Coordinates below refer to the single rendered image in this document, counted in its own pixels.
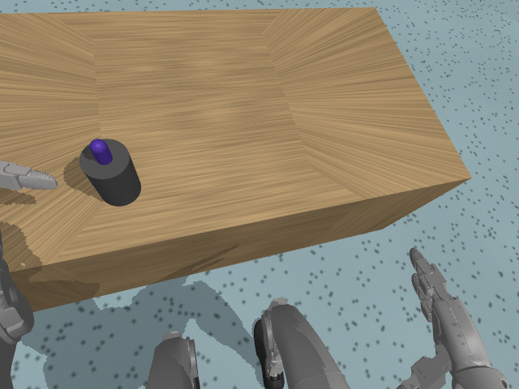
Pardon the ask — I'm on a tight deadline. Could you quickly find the right robot foot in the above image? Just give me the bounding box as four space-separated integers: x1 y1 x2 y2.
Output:
254 320 285 389

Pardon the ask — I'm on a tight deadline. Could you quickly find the left robot hand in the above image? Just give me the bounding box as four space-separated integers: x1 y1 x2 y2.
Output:
0 160 58 190

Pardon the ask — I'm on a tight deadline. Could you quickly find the bottle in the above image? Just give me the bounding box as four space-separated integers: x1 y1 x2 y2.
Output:
79 139 141 207

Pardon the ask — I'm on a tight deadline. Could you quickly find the right robot hand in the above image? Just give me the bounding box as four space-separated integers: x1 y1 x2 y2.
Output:
396 248 491 389

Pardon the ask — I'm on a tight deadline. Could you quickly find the left robot arm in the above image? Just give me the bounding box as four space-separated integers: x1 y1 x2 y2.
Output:
0 229 34 389

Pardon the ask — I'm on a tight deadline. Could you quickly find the right robot arm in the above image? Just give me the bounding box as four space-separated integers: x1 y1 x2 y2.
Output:
452 366 508 389

